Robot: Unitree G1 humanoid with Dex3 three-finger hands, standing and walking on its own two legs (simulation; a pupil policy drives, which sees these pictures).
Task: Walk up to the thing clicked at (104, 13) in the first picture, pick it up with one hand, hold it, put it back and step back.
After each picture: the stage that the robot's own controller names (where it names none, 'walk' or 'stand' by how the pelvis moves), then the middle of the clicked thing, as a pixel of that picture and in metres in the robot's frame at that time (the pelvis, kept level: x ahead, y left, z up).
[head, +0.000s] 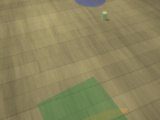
stand; (104, 16) +1.99 -0.27 -0.72
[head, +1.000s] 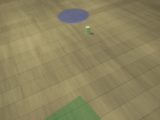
walk; (87, 30) +1.87 +0.12 -0.69
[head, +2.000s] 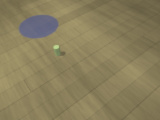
walk; (57, 50) +1.22 +0.42 -0.71
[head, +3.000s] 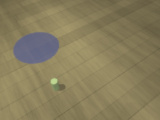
walk; (55, 84) +0.79 +0.35 -0.72
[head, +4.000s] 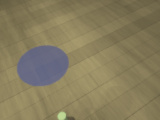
walk; (63, 118) +0.46 +0.23 -0.71
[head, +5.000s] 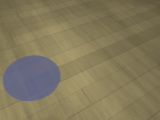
stand; out of the picture +0.34 +0.19 -0.71
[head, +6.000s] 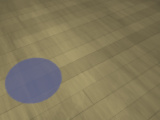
stand; out of the picture +0.33 +0.20 -0.72
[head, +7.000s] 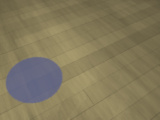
stand; out of the picture +0.32 +0.20 -0.73
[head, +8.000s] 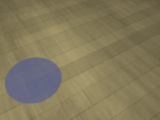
stand; out of the picture +0.32 +0.20 -0.73
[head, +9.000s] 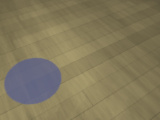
stand; out of the picture +0.32 +0.21 -0.73
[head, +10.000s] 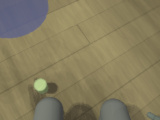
go down; (41, 86) +0.38 +0.20 -0.46
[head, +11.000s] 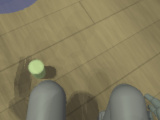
go down; (37, 69) +0.41 +0.21 -0.32
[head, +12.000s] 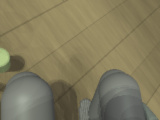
close in; out of the picture +0.39 +0.24 -0.24
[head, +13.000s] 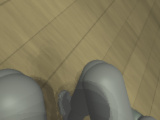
close; out of the picture +0.39 +0.25 -0.22
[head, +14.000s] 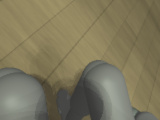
close; out of the picture +0.39 +0.26 -0.22
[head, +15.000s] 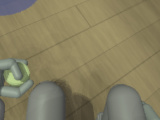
lift; (18, 78) +0.32 +0.24 -0.09
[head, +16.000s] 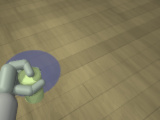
hold; (32, 86) +0.33 +0.18 +0.04
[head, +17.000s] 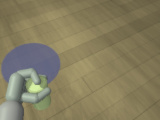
hold; (39, 93) +0.32 +0.17 -0.02
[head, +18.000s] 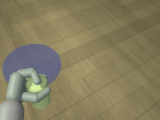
crouch; (39, 92) +0.32 +0.17 -0.02
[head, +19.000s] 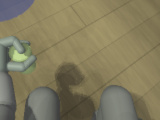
crouch; (23, 59) +0.41 +0.20 -0.11
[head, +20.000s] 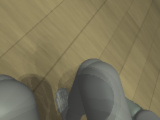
lower; out of the picture +0.41 +0.26 -0.23
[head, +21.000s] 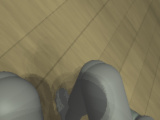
lower; out of the picture +0.41 +0.27 -0.22
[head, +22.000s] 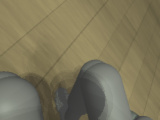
lower; out of the picture +0.41 +0.27 -0.23
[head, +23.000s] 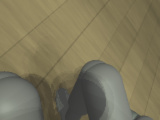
lower; out of the picture +0.40 +0.27 -0.23
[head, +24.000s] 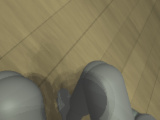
loosen; out of the picture +0.40 +0.25 -0.23
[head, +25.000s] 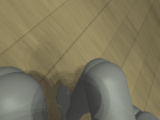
rise; out of the picture +0.39 +0.25 -0.23
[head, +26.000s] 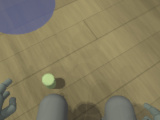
walk; (49, 81) +0.41 +0.19 -0.44
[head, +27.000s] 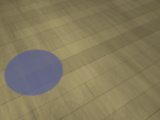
stand; out of the picture +0.35 +0.18 -0.66
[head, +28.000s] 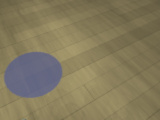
stand; out of the picture +0.35 +0.18 -0.67
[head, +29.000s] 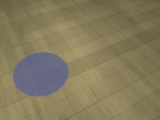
stand; out of the picture +0.36 +0.17 -0.71
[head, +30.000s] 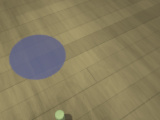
walk; (60, 116) +0.39 +0.17 -0.70
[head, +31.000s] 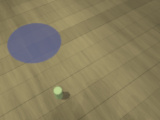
walk; (58, 93) +0.56 +0.22 -0.69
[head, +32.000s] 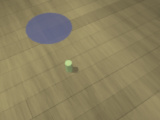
walk; (68, 66) +0.87 +0.19 -0.70
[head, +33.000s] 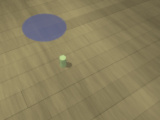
stand; (63, 61) +1.00 +0.20 -0.71
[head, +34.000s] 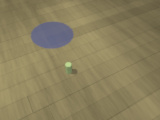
stand; (68, 68) +1.00 +0.19 -0.72
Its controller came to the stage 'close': yes
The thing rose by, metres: 0.71
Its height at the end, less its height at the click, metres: +0.00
